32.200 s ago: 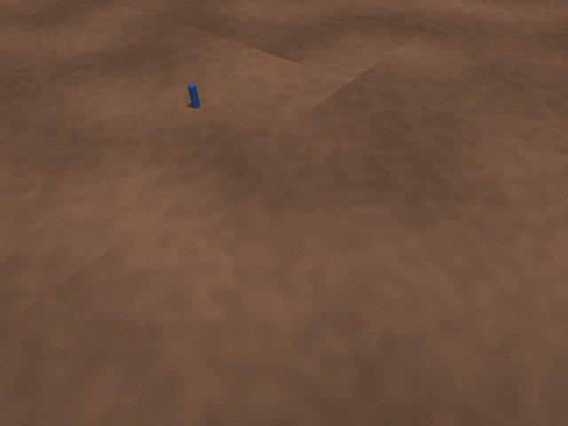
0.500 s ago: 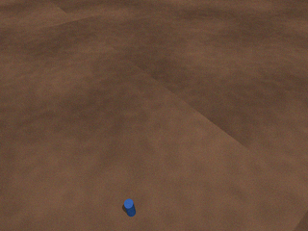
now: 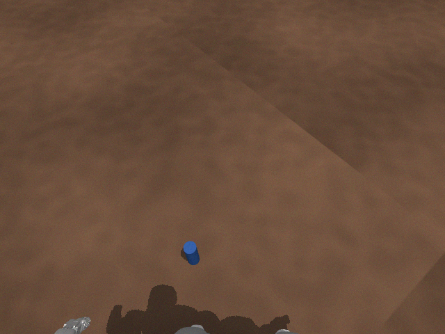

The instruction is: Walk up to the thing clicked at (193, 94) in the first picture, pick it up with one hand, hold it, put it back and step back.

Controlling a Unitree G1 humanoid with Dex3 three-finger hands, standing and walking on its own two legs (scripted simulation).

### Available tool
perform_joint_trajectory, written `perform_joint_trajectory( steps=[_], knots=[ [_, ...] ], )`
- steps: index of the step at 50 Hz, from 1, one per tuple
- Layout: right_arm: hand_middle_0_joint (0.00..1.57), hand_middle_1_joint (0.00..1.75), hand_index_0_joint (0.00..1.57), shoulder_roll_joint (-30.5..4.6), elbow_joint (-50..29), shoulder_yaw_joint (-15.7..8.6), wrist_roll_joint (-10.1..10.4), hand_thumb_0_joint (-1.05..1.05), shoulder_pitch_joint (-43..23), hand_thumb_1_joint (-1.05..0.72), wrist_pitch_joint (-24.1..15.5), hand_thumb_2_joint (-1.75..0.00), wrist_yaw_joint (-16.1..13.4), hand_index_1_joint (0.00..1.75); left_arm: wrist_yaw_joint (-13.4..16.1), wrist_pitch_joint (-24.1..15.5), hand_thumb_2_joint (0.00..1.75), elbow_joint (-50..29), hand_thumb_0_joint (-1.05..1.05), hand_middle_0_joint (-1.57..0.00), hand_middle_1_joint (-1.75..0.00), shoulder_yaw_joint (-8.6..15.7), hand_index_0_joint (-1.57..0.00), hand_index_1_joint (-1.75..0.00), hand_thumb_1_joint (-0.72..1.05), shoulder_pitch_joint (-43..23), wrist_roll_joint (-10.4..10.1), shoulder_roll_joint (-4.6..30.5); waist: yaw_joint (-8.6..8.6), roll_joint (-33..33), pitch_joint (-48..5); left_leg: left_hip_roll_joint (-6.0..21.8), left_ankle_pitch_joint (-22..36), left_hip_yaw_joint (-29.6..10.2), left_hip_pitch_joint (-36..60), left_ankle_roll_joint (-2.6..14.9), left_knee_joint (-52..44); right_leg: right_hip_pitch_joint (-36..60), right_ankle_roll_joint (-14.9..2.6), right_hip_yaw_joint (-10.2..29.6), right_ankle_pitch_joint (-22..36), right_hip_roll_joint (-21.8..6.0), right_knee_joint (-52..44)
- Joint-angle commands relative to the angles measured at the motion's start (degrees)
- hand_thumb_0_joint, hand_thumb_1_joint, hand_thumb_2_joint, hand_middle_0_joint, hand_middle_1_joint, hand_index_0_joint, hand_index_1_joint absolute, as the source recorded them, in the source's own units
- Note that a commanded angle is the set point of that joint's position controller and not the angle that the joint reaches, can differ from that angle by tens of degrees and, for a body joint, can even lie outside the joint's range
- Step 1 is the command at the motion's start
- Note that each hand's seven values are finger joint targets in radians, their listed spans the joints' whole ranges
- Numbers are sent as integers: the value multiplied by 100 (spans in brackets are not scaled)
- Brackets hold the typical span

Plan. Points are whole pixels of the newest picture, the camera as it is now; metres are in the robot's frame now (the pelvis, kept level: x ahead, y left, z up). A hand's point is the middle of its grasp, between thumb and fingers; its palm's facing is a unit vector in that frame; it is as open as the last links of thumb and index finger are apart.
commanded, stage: step back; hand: left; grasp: from the side
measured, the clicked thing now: (191, 253) +0.49 +0.16 -0.68
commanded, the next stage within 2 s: none
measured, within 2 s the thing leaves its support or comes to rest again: neither
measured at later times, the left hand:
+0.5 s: hand out of the picture +0.05 +0.30 -0.16, palm faces -0.09 -0.92 -0.38, open 7.4 cm
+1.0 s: hand out of the picture -0.07 +0.35 -0.15, palm faces -0.06 -0.94 -0.33, open 7.4 cm
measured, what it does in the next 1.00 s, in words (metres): walks backwards: left foot, then right foot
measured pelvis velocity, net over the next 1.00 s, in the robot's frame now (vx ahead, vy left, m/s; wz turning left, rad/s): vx -0.20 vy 0.09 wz -0.07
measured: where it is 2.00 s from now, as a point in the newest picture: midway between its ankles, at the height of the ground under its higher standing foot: outside the picture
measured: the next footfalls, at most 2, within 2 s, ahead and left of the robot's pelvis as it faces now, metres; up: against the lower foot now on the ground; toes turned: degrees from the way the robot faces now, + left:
left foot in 0.08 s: +0.00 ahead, +0.12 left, +0.00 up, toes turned -1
right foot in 0.48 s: -0.04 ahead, -0.08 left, +0.00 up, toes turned +0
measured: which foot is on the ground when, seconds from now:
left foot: up 0.00-0.06, down 0.08-0.54, up 0.56-0.78, down 0.80-1.00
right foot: down 0.00-0.10, up 0.12-0.46, down 0.48-0.82, up 0.84-1.00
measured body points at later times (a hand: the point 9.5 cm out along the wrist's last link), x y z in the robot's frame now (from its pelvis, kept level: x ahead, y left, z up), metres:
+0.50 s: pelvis -0.08 +0.05 +0.00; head -0.01 +0.04 +0.44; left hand +0.05 +0.35 -0.13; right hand +0.00 -0.27 -0.13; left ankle -0.04 +0.12 -0.72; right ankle -0.08 -0.08 -0.73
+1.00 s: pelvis -0.20 +0.09 +0.01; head -0.14 +0.13 +0.46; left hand -0.06 +0.40 -0.12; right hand -0.13 -0.23 -0.08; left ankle -0.17 +0.19 -0.72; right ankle -0.23 -0.07 -0.62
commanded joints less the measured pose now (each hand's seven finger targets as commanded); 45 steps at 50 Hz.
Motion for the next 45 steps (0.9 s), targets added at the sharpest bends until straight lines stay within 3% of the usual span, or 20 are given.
perform_joint_trajectory(
  steps=[1, 3, 4, 5, 6, 8, 11, 19, 24, 25, 27, 28, 31, 36, 39, 40, 41, 42, 43, 45],
  knots=[
    [20, 30, 20, -959, -235, -233, 36, 0, 886, -90, -129, -90, -49, 30, 170, -146, 90, -770, 0, -20, -30, 359, -20, -30, 90, -641, 76, 1495, -162, -1109, -1238, 245, 192, -98, 637, 50, -456, 166, -1106, 1102, 1502, -1231, -788],
    [20, 30, 20, -970, -248, -235, -75, 0, 939, -90, -235, -90, -107, 30, 145, -69, 90, -851, 0, -20, -30, 309, -20, -30, 90, -443, -10, 1375, -155, -395, -1210, 422, 1857, -159, 769, -7, -2234, 401, -678, 716, 1103, -658, 118],
    [20, 30, 20, -1232, -330, -310, -179, 0, 784, -90, -282, -90, -154, 30, 136, -20, 90, -922, 0, -20, -30, 280, -20, -30, 90, -330, -77, 1156, -71, 637, -1149, 1042, 3117, -1236, 962, 102, -2739, -5, -430, 425, 470, 57, 1061],
    [20, 30, 20, -1599, -367, -386, -231, 0, 814, -90, -317, -90, -193, 30, 165, -13, 90, -983, 0, -20, -30, 262, -20, -30, 90, -369, -120, 943, -88, 1323, -1027, 1630, 4469, -2195, 1531, 387, -2796, -1048, -313, 524, -1626, 893, 1650],
    [20, 30, 20, -1611, -434, -384, -251, 0, 802, -90, -323, -90, -213, 30, 207, 29, 90, -926, 0, -20, -30, 263, -20, -30, 90, -207, -93, 998, -28, 763, -990, 1850, 5203, -2031, 1463, 565, -2579, -1101, -278, 955, -2023, 889, 2213],
    [20, 30, 20, -1701, -620, -403, -214, 0, 519, -90, -323, -90, -277, 30, 288, 29, 90, -898, 0, -20, -30, 287, -20, -30, 90, -296, -65, 1068, -202, 1056, -1081, 2050, 4767, -2422, 1152, 567, -2837, -1041, -255, 1464, -2016, 1006, 2661],
    [20, 30, 20, -1194, -806, -294, -236, 0, 3, -90, -344, -90, -403, 30, 261, 32, 90, -789, 0, -20, -30, 263, -20, -30, 90, 274, -150, 1098, 232, 850, -1249, 1425, 4921, -1196, 2000, 450, -2236, -1414, -242, 1289, -1161, 898, 2893],
    [20, 30, 20, -1070, -861, -316, -116, 0, 682, -90, -299, -90, -428, 30, 186, -105, 90, -1047, 0, -20, -30, 278, -20, -30, 90, 175, -64, 968, -176, 609, -1439, 1577, 4623, -1137, 2587, 841, -1939, -657, -65, 711, -1044, 589, 795],
    [20, 30, 20, -1092, -974, -280, -1, 0, 273, -90, -228, -90, -357, 30, 156, -177, 90, -777, 0, -20, -30, 337, -20, -30, 90, 821, 23, 987, 101, 338, -1456, 1356, 3289, -946, 1323, 490, -1600, 960, -366, 562, 863, 485, -1099],
    [20, 30, 20, -1001, -1031, -250, 44, 0, 217, -90, -244, -90, -345, 30, 156, -207, 90, -802, 0, -20, -30, 384, -20, -30, 90, 863, 59, 1221, 86, -163, -1578, 1129, 2620, -812, 645, 315, -1346, 1404, -599, 1233, 1741, 32, -772],
    [20, 30, 20, -868, -981, -260, 33, 0, 223, -90, -191, -90, -363, 30, 135, -169, 90, -1105, 0, -20, -30, 485, -20, -30, 90, 276, 23, 1749, 117, -1733, -1028, -103, -295, -79, 345, -246, 495, 302, -1927, 3174, 2104, -1633, -1395],
    [20, 30, 20, -998, -937, -292, -4, 0, 419, -90, -169, -90, -350, 30, 141, -199, 90, -1281, 0, -20, -30, 495, -20, -30, 90, 160, 55, 1693, 97, -1650, -893, 13, -987, -562, 350, -234, 1206, 58, -2046, 3390, 2252, -1858, -1432],
    [20, 30, 20, -888, -869, -203, 9, 0, 452, -90, -229, -90, -285, 30, 177, -185, 90, -1380, 0, -20, -30, 426, -20, -30, 90, 122, -23, 1285, 82, -762, -838, -345, -598, -540, 102, -170, 1350, 238, -1608, 1953, 2790, -1043, -1175],
    [20, 30, 20, -743, -986, -109, -14, 0, 606, -90, -332, -90, -317, 30, 169, -73, 90, -1465, 0, -20, -30, 425, -20, -30, 90, 410, 87, 1281, 198, -968, -1235, 25, -190, -23, -18, -235, -721, 1440, -1171, 1487, 2635, -559, -651],
    [20, 30, 20, -692, -892, -180, -92, 0, 946, -90, -424, -90, -333, 30, 102, 53, 90, -1594, 0, -20, -30, 388, -20, -30, 90, 344, -33, 1300, -22, -854, -1444, 91, 1751, 268, 848, -266, -2976, 1376, -803, 1183, 2229, -245, 200],
    [20, 30, 20, -875, -924, -260, -182, 0, 885, -90, -443, -90, -348, 30, 80, 99, 90, -1641, 0, -20, -30, 333, -20, -30, 90, 423, -68, 1131, 39, -628, -1478, 473, 2140, -338, 1403, -163, -2966, 602, -584, 1218, 1406, -20, 485],
    [20, 30, 20, -1455, -1008, -414, -293, 0, 744, -90, -454, -90, -351, 30, 77, 109, 90, -1706, 0, -20, -30, 275, -20, -30, 90, 550, -82, 842, 99, 683, -1419, 1690, 2960, -1953, 1926, 146, -3160, -708, -354, 971, -332, 740, 1339],
    [20, 30, 20, -1883, -1108, -476, -218, 0, 567, -90, -427, -90, -300, 30, 157, 101, 90, -1702, 0, -20, -30, 368, -20, -30, 90, 289, -25, 1039, -82, 954, -1224, 2568, 3346, -2627, 1094, 991, -3122, -772, -186, 1104, -2013, 1099, 2174],
    [20, 30, 20, -1989, -1151, -523, -212, 0, 507, -90, -439, -90, -311, 30, 213, 101, 90, -1700, 0, -20, -30, 401, -20, -30, 90, -1, 59, 1192, -300, 1150, -980, 2881, 2799, -3207, 348, 1423, -3417, -598, -136, 1391, -2195, 953, 2874],
    [20, 30, 20, -1559, -1235, -380, -251, 0, -59, -90, -464, -90, -347, 30, 170, 124, 90, -1487, 0, -20, -30, 476, -20, -30, 90, 332, 6, 1246, 113, 789, -740, 2256, 3068, -1985, 452, 1139, -3146, -770, -170, 1620, -1626, 977, 3727]
  ],
)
